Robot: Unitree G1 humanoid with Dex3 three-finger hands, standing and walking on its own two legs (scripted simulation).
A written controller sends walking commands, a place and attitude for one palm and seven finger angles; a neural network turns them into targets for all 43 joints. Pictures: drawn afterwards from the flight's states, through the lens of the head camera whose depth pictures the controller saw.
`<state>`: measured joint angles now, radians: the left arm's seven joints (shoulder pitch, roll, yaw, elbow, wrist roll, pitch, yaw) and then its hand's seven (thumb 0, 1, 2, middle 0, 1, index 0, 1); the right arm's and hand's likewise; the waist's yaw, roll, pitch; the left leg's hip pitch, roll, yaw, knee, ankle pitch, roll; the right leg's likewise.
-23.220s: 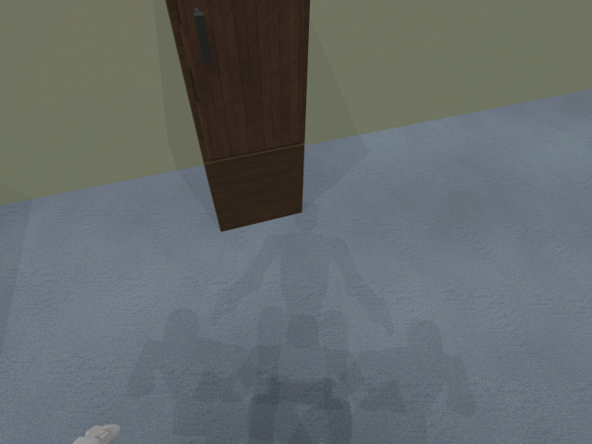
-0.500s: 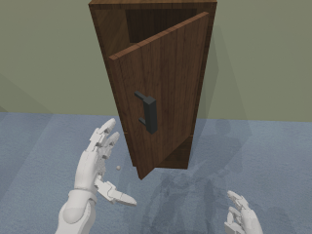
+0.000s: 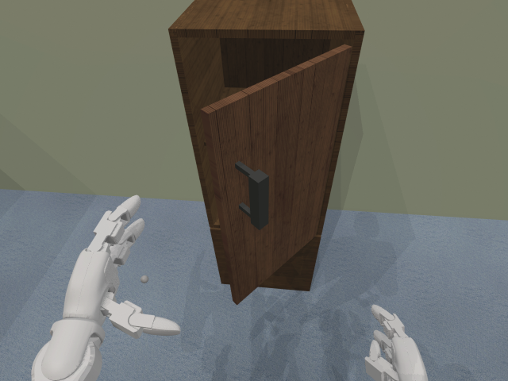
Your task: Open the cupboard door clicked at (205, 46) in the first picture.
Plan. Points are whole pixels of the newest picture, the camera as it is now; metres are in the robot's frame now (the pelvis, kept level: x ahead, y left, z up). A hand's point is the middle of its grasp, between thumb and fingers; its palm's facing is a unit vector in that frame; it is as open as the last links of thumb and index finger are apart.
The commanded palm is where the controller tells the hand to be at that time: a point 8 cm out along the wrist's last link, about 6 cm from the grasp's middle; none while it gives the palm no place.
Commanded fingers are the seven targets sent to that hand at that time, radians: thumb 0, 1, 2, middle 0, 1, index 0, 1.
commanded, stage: draw the hand back to the body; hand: left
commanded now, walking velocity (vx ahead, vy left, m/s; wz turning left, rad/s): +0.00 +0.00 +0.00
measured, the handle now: (250, 195) +0.40 +0.05 +0.09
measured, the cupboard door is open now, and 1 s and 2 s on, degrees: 49 49 49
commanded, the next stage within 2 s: step back with the hand held close in 1.00 s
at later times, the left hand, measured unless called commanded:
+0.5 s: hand (75, 257) +0.22 +0.25 +0.15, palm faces +0.38 -0.84 -0.40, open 10.5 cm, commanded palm +0.17 +0.30 +0.17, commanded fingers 0.00 0.73 0.82 -0.19 -0.30 -0.19 -0.30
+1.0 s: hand (56, 256) +0.21 +0.27 +0.16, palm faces +0.44 -0.80 -0.40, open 7.4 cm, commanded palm +0.16 +0.31 +0.18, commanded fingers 0.00 0.90 0.90 -0.20 -0.30 -0.20 -0.30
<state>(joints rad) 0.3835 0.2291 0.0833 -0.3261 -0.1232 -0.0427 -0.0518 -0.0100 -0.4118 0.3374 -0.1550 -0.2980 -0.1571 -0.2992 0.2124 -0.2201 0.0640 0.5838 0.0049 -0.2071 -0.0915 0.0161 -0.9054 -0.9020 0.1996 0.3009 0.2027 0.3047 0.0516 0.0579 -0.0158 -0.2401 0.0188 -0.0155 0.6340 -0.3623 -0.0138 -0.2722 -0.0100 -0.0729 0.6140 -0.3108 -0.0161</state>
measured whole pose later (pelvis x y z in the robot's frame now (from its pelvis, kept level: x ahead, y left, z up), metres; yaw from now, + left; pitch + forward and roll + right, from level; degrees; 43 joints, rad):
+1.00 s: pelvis +0.02 +0.01 +0.02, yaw -1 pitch -5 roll -1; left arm 0.46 0.32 0.32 -0.36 -0.03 -0.10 0.12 0.02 0.89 0.90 -0.21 -0.30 -0.21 -0.30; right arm 0.18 -0.21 0.02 0.67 -0.02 -0.13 -0.08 0.01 -0.91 -0.90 0.20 0.30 0.20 0.30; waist 0.08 0.06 0.05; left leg -0.03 0.02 0.01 0.38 -0.27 0.00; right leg -0.06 0.00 -0.05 0.34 -0.20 0.00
